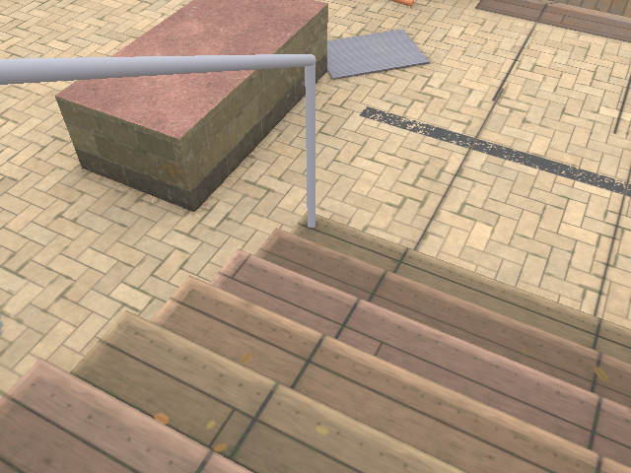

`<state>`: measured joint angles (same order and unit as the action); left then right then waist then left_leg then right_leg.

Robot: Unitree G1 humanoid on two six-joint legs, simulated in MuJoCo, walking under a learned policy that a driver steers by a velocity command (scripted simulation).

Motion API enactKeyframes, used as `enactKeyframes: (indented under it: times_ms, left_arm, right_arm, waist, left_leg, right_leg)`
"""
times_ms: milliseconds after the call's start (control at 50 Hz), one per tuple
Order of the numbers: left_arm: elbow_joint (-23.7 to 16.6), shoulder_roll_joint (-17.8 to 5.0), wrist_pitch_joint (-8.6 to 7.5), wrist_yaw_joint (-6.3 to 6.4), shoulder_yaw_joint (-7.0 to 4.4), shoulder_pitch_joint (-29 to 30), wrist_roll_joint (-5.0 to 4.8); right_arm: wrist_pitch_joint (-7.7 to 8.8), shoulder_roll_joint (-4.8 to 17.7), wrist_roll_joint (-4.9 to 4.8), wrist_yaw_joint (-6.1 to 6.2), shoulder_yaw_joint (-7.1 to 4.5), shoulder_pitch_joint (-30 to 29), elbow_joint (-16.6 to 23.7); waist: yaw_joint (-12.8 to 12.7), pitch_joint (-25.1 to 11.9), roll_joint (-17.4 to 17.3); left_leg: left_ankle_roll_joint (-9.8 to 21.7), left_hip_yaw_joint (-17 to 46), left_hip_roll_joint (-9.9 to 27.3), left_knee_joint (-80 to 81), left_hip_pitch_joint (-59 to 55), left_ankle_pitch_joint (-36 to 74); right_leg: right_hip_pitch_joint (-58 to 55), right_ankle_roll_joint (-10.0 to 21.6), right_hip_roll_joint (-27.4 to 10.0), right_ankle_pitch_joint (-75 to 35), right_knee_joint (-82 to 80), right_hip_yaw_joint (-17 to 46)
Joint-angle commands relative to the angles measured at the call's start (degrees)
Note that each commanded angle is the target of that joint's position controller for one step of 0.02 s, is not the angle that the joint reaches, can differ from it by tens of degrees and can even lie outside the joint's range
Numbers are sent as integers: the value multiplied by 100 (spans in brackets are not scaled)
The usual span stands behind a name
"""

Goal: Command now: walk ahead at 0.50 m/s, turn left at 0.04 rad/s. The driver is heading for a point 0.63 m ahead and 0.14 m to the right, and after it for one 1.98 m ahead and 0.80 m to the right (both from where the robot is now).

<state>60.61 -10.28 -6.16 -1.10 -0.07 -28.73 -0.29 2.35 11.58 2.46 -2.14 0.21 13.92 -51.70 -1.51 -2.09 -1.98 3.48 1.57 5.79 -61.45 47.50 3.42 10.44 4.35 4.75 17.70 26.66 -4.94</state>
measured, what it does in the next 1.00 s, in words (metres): goes down, turning right: left foot, then left foot 0.15 m lower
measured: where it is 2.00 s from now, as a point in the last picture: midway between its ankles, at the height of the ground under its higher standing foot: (420, 382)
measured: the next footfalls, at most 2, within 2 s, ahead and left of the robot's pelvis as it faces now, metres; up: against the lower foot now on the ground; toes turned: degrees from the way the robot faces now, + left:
left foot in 0.24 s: +0.31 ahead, +0.18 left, -0.02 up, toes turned +4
left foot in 0.38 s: +0.38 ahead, +0.19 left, -0.15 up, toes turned +6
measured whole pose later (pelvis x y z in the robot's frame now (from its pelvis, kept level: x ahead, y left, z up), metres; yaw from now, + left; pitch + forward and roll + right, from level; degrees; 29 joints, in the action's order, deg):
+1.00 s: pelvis +0.55 -0.03 -0.28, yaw -20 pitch +0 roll +5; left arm 53.7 -12.2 -5.1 -3.7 -2.3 -8.1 5.0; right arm 3.5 8.3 7.7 -0.9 0.1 34.2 -63.7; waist 5.6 0.2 3.2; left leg -6.4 -15.2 10.9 -67.4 0.7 -48.1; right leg 18.5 3.8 -5.5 0.6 22.9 -1.9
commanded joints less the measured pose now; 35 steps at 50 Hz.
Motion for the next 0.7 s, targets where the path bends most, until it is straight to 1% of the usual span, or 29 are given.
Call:
enactKeyframes:
  times_ms: [20, 40, 60, 80, 100, 180, 200, 240, 260, 280, 300, 320, 340, 360, 380, 400, 420, 440, 460, 480, 500, 520, 540, 560, 580, 620, 640, 660, 700]
  left_arm:
    - [-377, -1179, -7, 50, -251, 288, -175]
    - [-375, -916, 93, 50, -192, 185, -131]
    - [-188, -671, 116, 110, -171, -285, -22]
    - [-111, -596, 149, 191, -158, -634, 77]
    - [-80, -693, 166, 246, -198, -863, 159]
    - [-58, -840, 176, 305, -309, -1408, 330]
    - [11, -686, 143, 325, -291, -1710, 356]
    - [22, -590, 107, 316, -261, -1684, 364]
    - [-120, -364, 52, 334, -202, -1226, 312]
    - [-41, 35, 61, 211, -71, -1487, 209]
    - [487, -86, 46, 133, -22, -2228, 381]
    - [507, -431, 63, 37, -96, -2243, 210]
    - [519, -686, 84, -54, -114, -2004, 266]
    - [413, -963, 147, -164, -143, -1466, 357]
    - [333, -1180, 256, -366, -169, -1322, 532]
    - [352, -725, 281, -531, -88, -1207, 599]
    - [586, -41, 255, -655, -1, -2319, 470]
    - [241, -239, 210, -708, -34, -1576, 329]
    - [-317, -250, 157, -664, 8, -591, 274]
    - [-647, -208, 95, -543, 42, -183, 243]
    - [-748, -345, 66, -393, -5, 91, 266]
    - [-609, -134, 56, -294, 62, -65, 372]
    - [-428, 37, 75, -274, 36, -216, 412]
    - [-317, -49, 148, -306, -5, -459, 437]
    - [-288, -94, 180, -317, -39, -561, 528]
    - [-278, 74, 176, -430, -2, -779, 537]
    - [-363, 126, 145, -457, 2, -538, 505]
    - [-613, 152, 166, -424, 41, 34, 537]
    - [-776, 68, 239, -392, 30, 498, 479]
  right_arm:
    - [-221, 139, -241, 135, -106, 763, -152]
    - [-229, 273, -225, 151, -163, 332, -86]
    - [-148, 395, -60, 160, -227, -195, 45]
    - [-114, 460, 29, 161, -274, -737, 201]
    - [-70, 451, 67, 175, -288, -1111, 310]
    - [160, 427, -23, 169, -333, -2068, 608]
    - [239, 443, -83, 141, -372, -2566, 772]
    - [354, 275, -102, 50, -322, -2756, 855]
    - [401, 215, -192, 3, -248, -2931, 872]
    - [449, 292, -171, -23, -290, -2912, 794]
    - [244, -551, 642, -256, 125, -2516, 723]
    - [168, -290, 707, -284, 13, -2480, 756]
    - [112, 129, 568, -303, -78, -2145, 563]
    - [127, 414, 381, -298, -156, -717, -3]
    - [156, 827, 323, -240, -293, 841, -475]
    - [70, 1193, 373, -197, -442, 2277, -808]
    - [21, 1312, 382, -250, -465, 2740, -749]
    - [33, 1225, 605, -226, -464, 2650, -745]
    - [65, 1213, 502, -122, -479, 1847, -587]
    - [49, 1091, 356, -137, -443, 1084, -366]
    - [91, 1014, 317, -154, -440, 667, -310]
    - [251, 336, 372, -47, -211, 282, -149]
    - [394, 243, 389, 20, -206, 226, -129]
    - [502, 110, 322, 74, -227, 577, -242]
    - [529, 140, 291, 90, -234, 827, -329]
    - [506, 187, 451, 84, -276, 813, -335]
    - [517, 141, 483, 56, -254, 609, -262]
    - [559, -219, 480, 173, -141, 746, -407]
    - [632, -85, 440, 285, -121, 1426, -720]
  waist:
    - [656, 427, 814]
    - [473, 673, 729]
    - [199, 862, 694]
    - [-32, 1000, 608]
    - [-200, 1099, 568]
    - [-606, 1161, 380]
    - [-899, 1397, 291]
    - [-971, 1407, 497]
    - [-910, 1443, 45]
    - [-1083, 1346, -442]
    - [-1089, 588, -54]
    - [-979, 773, 77]
    - [-742, 709, -92]
    - [-130, 452, -127]
    - [444, 48, -387]
    - [1082, -626, -1200]
    - [670, -2494, -1187]
    - [891, -2012, -727]
    - [840, -1188, -331]
    - [594, -652, -92]
    - [337, -11, 120]
    - [-59, 301, 350]
    - [-230, 594, 79]
    - [-230, 747, -162]
    - [-254, 765, -134]
    - [-438, 598, -72]
    - [-420, 624, 89]
    - [-229, 853, 192]
    - [50, 909, 218]
  left_leg:
    - [-76, -408, -190, 319, -2096, 824]
    - [-18, -443, -164, 525, -1865, 714]
    - [62, 122, 145, 891, -753, 1369]
    - [48, 243, 174, 1080, 207, 1007]
    - [25, 354, 218, 1228, 803, 579]
    - [-85, 312, 134, 1356, 1254, -720]
    - [-122, 266, 126, 1735, 1749, -225]
    - [-61, 59, 102, 2032, 1361, -76]
    - [-144, 121, 204, 3266, 264, 1339]
    - [-93, -301, -171, 3446, -824, 1783]
    - [-62, -204, 144, 4295, -1888, 2451]
    - [-144, -490, -110, 4432, -2618, 1671]
    - [-155, -329, -35, 4660, -3300, 1320]
    - [-137, -458, 19, 5048, -4638, 2254]
    - [-50, -456, 241, 4766, -6568, 2911]
    - [607, 86, 855, 3921, -8410, 3675]
    - [1512, 367, 1821, 1754, -9717, 6203]
    - [1680, 555, 2094, 1775, -9267, 6752]
    - [1356, 294, 2006, 2379, -8053, 5413]
    - [1414, 409, 2161, 3015, -6593, 3877]
    - [1433, 298, 2123, 3559, -5107, 2789]
    - [1206, -86, 1743, 4037, -3760, 2808]
    - [1216, -351, 1591, 4530, -3145, 2623]
    - [1330, -416, 1488, 4853, -3048, 1946]
    - [1402, -337, 1601, 4987, -3211, 1697]
    - [1325, -599, 1528, 4484, -3187, 1552]
    - [1250, -785, 1483, 4483, -3080, 1367]
    - [1055, -747, 1509, 4349, -3659, 686]
    - [839, -1095, 1295, 3976, -4143, -235]
  right_leg:
    - [1539, 652, -1536, -3449, -869, 855]
    - [1281, 608, -1526, -3099, -860, 907]
    - [74, 741, -1600, -2241, -498, 1304]
    - [-848, 898, -1786, -1936, -280, 1658]
    - [-1496, 1023, -1930, -1884, -73, 1901]
    - [-2311, 1171, -2204, -2606, 366, 2296]
    - [-2626, 1143, -1931, -2078, 639, 2249]
    - [-2327, 1054, -1856, -2189, 825, 2212]
    - [-1515, 793, -1561, -1379, 829, 1815]
    - [-807, 545, -1126, -1032, 851, 1588]
    - [-826, 376, -723, -335, 1240, 910]
    - [-564, 488, -621, -929, 1182, 1090]
    - [-535, 436, -729, -1392, 1697, 1235]
    - [-146, 374, -575, -1288, 2386, 1159]
    - [861, 190, -491, -1140, 3562, 1032]
    - [2267, -153, -232, 1206, 5663, 1219]
    - [2441, -275, -416, 2534, 7727, 1132]
    - [3574, -463, -406, 2919, 8754, 878]
    - [4224, -408, -676, 2595, 8182, 803]
    - [4095, -336, -981, 2329, 7522, 917]
    - [3721, -316, -1116, 1947, 6947, 962]
    - [2751, -162, -1483, 535, 5376, 1304]
    - [2291, -129, -1415, -121, 4511, 1171]
    - [2253, -80, -1384, -824, 3911, 1149]
    - [2337, -58, -1389, -1035, 3544, 1179]
    - [2137, 48, -1393, -1567, 3678, 1203]
    - [2098, 100, -1418, -1799, 3499, 1251]
    - [2961, 122, -1698, -2816, 2596, 1702]
    - [3248, 112, -1580, -3775, 1591, 1547]
Velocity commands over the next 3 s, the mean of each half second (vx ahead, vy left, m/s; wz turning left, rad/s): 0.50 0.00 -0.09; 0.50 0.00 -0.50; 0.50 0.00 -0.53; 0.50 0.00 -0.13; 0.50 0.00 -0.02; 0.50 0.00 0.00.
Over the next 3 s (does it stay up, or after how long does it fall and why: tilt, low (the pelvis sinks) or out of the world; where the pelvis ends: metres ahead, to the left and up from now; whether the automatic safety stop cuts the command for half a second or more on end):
stays up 1.49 -0.59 -0.80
